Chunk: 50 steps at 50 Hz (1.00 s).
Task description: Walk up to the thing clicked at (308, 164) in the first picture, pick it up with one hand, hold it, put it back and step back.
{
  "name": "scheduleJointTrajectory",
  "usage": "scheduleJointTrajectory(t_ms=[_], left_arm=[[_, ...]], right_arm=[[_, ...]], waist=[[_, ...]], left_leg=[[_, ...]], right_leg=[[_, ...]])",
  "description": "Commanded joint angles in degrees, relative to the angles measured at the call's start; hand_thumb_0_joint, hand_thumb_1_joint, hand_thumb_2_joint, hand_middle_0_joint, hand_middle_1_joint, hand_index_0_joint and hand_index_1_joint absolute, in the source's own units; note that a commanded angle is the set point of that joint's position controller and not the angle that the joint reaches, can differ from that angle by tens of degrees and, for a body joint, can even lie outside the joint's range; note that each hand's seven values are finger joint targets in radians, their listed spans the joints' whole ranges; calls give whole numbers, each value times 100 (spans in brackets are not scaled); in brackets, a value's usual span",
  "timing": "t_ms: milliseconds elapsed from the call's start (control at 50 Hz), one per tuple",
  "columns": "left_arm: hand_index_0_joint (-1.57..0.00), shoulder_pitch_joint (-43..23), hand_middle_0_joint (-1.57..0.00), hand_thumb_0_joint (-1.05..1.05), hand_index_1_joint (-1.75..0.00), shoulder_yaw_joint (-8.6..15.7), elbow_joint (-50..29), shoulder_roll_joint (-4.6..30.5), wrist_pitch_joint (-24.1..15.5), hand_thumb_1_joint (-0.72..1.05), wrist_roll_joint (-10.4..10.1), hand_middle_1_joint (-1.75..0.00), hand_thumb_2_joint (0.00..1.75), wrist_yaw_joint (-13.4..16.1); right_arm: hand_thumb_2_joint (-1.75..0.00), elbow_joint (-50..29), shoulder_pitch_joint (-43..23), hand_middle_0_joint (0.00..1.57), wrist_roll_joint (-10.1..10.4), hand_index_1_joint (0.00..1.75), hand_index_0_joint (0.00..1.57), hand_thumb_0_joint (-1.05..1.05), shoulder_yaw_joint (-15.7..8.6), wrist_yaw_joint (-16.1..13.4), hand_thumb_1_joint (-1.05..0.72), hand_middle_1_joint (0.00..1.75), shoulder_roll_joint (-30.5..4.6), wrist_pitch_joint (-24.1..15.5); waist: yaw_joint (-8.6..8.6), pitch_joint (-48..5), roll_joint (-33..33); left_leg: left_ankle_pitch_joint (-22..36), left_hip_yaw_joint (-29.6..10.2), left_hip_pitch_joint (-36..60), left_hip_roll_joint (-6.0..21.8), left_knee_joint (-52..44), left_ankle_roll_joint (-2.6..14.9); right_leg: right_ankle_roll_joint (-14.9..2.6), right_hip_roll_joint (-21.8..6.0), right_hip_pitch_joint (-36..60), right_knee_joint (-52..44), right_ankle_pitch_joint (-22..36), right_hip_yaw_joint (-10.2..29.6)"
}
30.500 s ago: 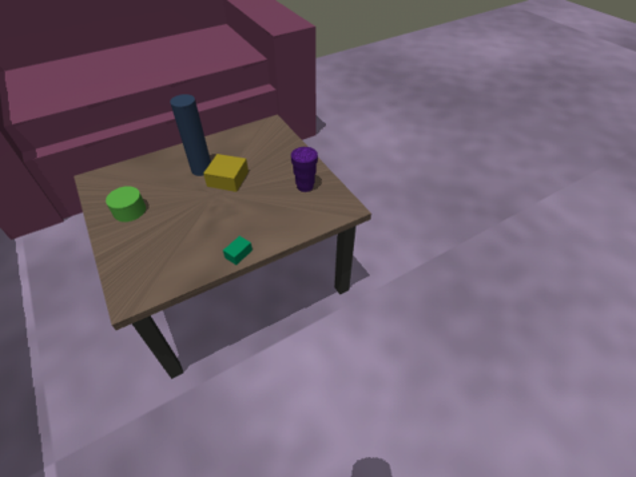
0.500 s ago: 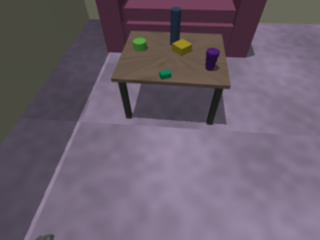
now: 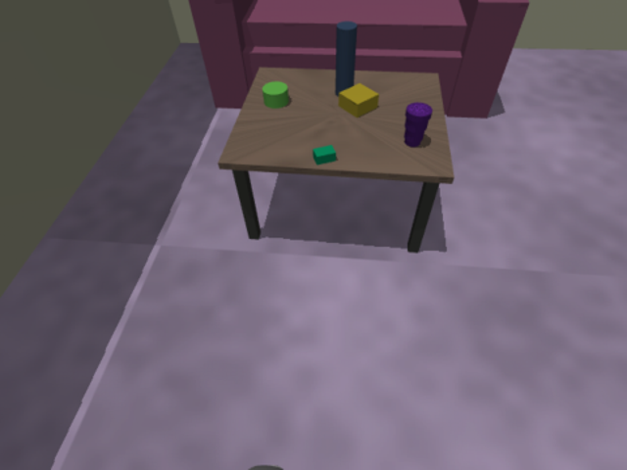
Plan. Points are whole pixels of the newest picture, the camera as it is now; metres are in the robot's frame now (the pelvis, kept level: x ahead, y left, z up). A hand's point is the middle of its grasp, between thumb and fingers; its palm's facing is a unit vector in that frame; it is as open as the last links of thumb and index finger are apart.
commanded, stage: step back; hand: right
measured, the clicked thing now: (415, 126) +1.16 -0.26 -0.28
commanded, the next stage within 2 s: stand in 0.36 s
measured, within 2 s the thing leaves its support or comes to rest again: neither
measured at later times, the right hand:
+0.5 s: hand out of the picture +0.13 -0.22 -0.14, palm faces +0.01 +0.95 -0.32, open 7.4 cm
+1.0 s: hand out of the picture +0.05 -0.23 -0.14, palm faces +0.02 +0.94 -0.33, open 7.4 cm
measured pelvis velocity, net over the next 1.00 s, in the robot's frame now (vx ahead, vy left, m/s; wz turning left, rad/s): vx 0.01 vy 0.02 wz -0.03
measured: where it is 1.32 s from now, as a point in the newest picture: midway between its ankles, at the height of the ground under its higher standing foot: outside the picture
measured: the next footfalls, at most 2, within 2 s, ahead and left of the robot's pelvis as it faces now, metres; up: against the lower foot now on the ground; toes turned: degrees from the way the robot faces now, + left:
left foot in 0.06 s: +0.10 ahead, +0.14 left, +0.00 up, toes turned +1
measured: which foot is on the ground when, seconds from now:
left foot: up 0.00-0.04, down 0.06-1.00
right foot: down 0.00-1.00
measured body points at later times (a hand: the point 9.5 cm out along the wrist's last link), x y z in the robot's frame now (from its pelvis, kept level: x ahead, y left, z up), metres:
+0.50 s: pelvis +0.01 +0.02 +0.01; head +0.02 +0.02 +0.46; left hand +0.11 +0.32 -0.12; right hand +0.12 -0.27 -0.12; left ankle +0.06 +0.13 -0.73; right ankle +0.00 -0.11 -0.73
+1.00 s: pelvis +0.01 +0.02 +0.02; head +0.02 +0.03 +0.46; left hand +0.08 +0.32 -0.12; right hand +0.05 -0.28 -0.12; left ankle +0.06 +0.13 -0.73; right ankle +0.00 -0.11 -0.73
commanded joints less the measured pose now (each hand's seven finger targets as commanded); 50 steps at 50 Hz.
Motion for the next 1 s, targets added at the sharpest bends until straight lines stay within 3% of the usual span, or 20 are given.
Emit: scheduleJointTrajectory(t_ms=[0,40,60,80,100,120,160,200,240,320,340,380,420,460,520,680,720,740,820,980], left_arm=[[-20,-501,-20,0,-30,326,-523,1561,-39,90,-124,-30,90,176],[-20,-551,-20,0,-30,232,-598,1424,41,90,-139,-30,90,176],[-20,-447,-20,0,-30,183,-584,1296,74,90,-171,-30,90,179],[-20,-346,-20,0,-30,144,-550,1183,132,90,-207,-30,90,177],[-20,-277,-20,0,-30,171,-445,1257,217,90,-234,-30,90,203],[-20,-300,-20,0,-30,178,-322,1299,230,90,-192,-30,90,203],[-20,-237,-20,0,-30,146,-188,1202,180,90,-142,-30,90,177],[-20,-81,-20,0,-30,200,-47,1377,97,90,-125,-30,90,188],[-20,-397,-20,0,-30,229,-71,1538,72,90,-126,-30,90,175],[-20,-715,-20,0,-30,159,-6,1408,80,90,-122,-30,90,168],[-20,-606,-20,0,-30,-34,161,1113,57,90,-167,-30,90,115],[-20,-827,-20,0,-30,-15,174,1269,22,90,-157,-30,90,102],[-20,-913,-20,0,-30,-52,260,1231,37,90,-167,-30,90,108],[-20,-958,-20,0,-30,-65,307,1263,31,90,-152,-30,90,111],[-20,-1025,-20,0,-30,-58,397,1299,32,90,-153,-30,90,101],[-20,-1021,-20,0,-30,-60,510,1312,35,90,-129,-30,90,81],[-20,-921,-20,0,-30,-74,548,1267,61,90,-115,-30,90,68],[-20,-902,-20,0,-30,-62,544,1299,61,90,-114,-30,90,65],[-20,-853,-20,0,-30,-59,569,1260,73,90,-112,-30,90,50],[-20,-818,-20,0,-30,-110,551,1235,42,90,-117,-30,90,74]], right_arm=[[-90,-217,211,20,48,30,20,0,-195,-101,-90,30,-692,-176],[-90,-100,238,20,23,30,20,0,-278,-135,-90,30,-860,-170],[-90,-122,154,20,0,30,20,0,-309,-163,-90,30,-1057,-170],[-90,-223,-137,20,-10,30,20,0,-316,-174,-90,30,-1228,-178],[-90,-287,-364,20,34,30,20,0,-317,-166,-90,30,-1474,-157],[-90,-265,-612,20,21,30,20,0,-324,-150,-90,30,-1477,-135],[-90,-221,-815,20,-5,30,20,0,-226,-142,-90,30,-1312,-112],[-90,-209,-952,20,50,30,20,0,-139,-145,-90,30,-1072,-118],[-90,-103,-874,20,82,30,20,0,-87,-130,-90,30,-924,-113],[-90,96,-1043,20,64,30,20,0,-88,-111,-90,30,-969,-118],[-90,144,-898,20,139,30,20,0,-33,-58,-90,30,-959,-156],[-90,245,-829,20,140,30,20,0,-29,-38,-90,30,-918,-187],[-90,321,-961,20,135,30,20,0,-7,-30,-90,30,-907,-191],[-90,364,-1000,20,131,30,20,0,-5,-23,-90,30,-905,-185],[-90,474,-957,20,117,30,20,0,12,-10,-90,30,-902,-186],[-90,619,-898,20,93,30,20,0,5,9,-90,30,-910,-205],[-90,649,-900,20,95,30,20,0,-6,5,-90,30,-958,-187],[-90,646,-902,20,93,30,20,0,-23,-2,-90,30,-986,-185],[-90,679,-778,20,80,30,20,0,-3,-3,-90,30,-996,-171],[-90,718,-635,20,103,30,20,0,15,-19,-90,30,-991,-200]], waist=[[-252,-669,-1051],[-322,-809,-647],[-242,-917,-67],[-140,-1012,296],[-109,-1035,545],[-88,-815,647],[30,-704,686],[61,-823,444],[-101,-839,175],[-135,-772,14],[-208,-962,31],[-308,-1009,-123],[-267,-755,-115],[-270,-778,-242],[-275,-529,-247],[-265,-433,-49],[-243,-251,34],[-238,-451,93],[-251,-402,89],[-324,-705,-119]], left_leg=[[1131,494,605,22,-1374,-11],[2654,228,1406,138,-1823,161],[3369,-321,1640,659,-1779,339],[3062,-1108,1485,1294,-2068,729],[2312,-1369,752,1748,-2262,1199],[2071,-1479,374,1799,-2344,1249],[2074,-960,426,1444,-2241,845],[2709,-507,405,1040,-1655,471],[2309,-211,663,738,-1688,261],[2354,-243,900,864,-1931,317],[2416,-304,1248,786,-2016,256],[2788,-217,1506,781,-2125,178],[2602,-248,1431,795,-2301,153],[2665,-193,1537,786,-2391,141],[2109,-208,1409,776,-2678,95],[1430,-216,1256,736,-3020,1],[864,-283,1107,743,-3131,-10],[935,-290,1232,780,-3129,19],[520,-361,941,777,-3271,11],[1804,-210,1489,778,-2911,65]], right_leg=[[-643,-1177,245,-95,3889,744],[-311,-878,-285,356,3043,585],[-149,-585,-588,613,2243,456],[-3,-182,-724,869,864,369],[-24,-53,-192,917,-562,214],[-46,-73,65,917,-936,239],[-107,-152,173,93,-362,333],[-138,-368,431,-222,1004,648],[-252,-638,187,-454,1295,1029],[-143,-494,105,-599,1376,793],[-91,-625,265,-919,1315,872],[-62,-653,273,-1008,1607,879],[-20,-623,259,-1228,1324,825],[8,-669,362,-1360,1463,806],[19,-674,331,-1599,904,846],[13,-665,309,-1808,341,824],[32,-627,86,-1870,-77,826],[-5,-641,233,-1790,137,822],[10,-589,245,-1737,-42,796],[-3,-685,226,-1712,737,813]])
